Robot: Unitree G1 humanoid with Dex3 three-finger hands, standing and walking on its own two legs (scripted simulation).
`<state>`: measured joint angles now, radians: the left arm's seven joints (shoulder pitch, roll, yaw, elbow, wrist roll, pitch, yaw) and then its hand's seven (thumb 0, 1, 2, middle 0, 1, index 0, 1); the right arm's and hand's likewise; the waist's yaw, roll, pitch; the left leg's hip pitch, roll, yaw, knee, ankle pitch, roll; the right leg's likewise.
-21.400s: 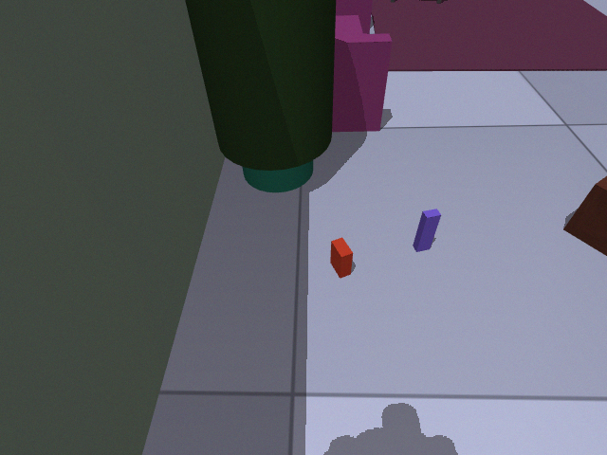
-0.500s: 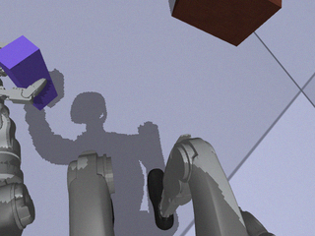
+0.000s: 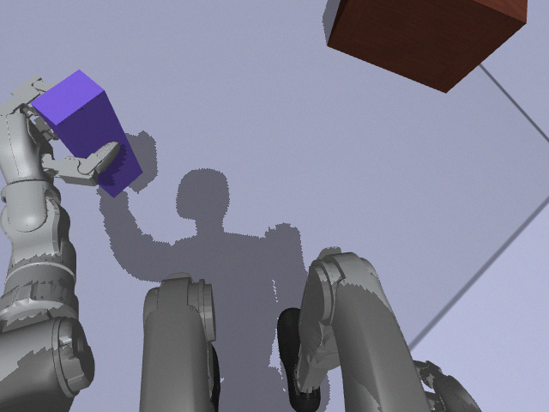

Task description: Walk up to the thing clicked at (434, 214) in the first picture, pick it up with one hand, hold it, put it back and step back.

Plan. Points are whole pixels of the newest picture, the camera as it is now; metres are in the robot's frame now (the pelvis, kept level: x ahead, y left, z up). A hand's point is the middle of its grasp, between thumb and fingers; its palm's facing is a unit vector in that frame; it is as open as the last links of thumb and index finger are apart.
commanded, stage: settle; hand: left
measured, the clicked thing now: (99, 146) +0.50 +0.22 -0.07
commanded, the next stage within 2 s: lift in 0.36 s
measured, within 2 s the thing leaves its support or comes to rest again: neither
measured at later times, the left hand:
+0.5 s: hand (80, 130) +0.49 +0.23 -0.02, palm faces +0.22 -0.98 -0.04, open 8.7 cm
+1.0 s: hand (44, 117) +0.46 +0.23 +0.06, palm faces +0.15 -0.99 -0.05, open 8.8 cm
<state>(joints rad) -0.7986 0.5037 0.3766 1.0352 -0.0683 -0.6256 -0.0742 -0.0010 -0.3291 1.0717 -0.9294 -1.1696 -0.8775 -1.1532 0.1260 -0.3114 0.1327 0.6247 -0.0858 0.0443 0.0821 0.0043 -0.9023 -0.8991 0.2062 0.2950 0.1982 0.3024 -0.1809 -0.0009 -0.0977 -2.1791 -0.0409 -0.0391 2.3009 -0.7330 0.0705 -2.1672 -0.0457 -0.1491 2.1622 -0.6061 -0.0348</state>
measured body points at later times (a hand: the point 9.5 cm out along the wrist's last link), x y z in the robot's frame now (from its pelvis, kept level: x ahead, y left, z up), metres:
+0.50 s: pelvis +0.00 +0.00 +0.02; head +0.21 +0.06 +0.41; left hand +0.47 +0.28 -0.01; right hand +0.10 -0.27 -0.10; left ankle +0.07 +0.09 -0.34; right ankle +0.12 -0.11 -0.34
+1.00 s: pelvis +0.01 +0.00 +0.07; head +0.20 +0.04 +0.48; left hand +0.44 +0.28 +0.07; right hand +0.13 -0.26 -0.05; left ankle +0.07 +0.09 -0.34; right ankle +0.12 -0.11 -0.34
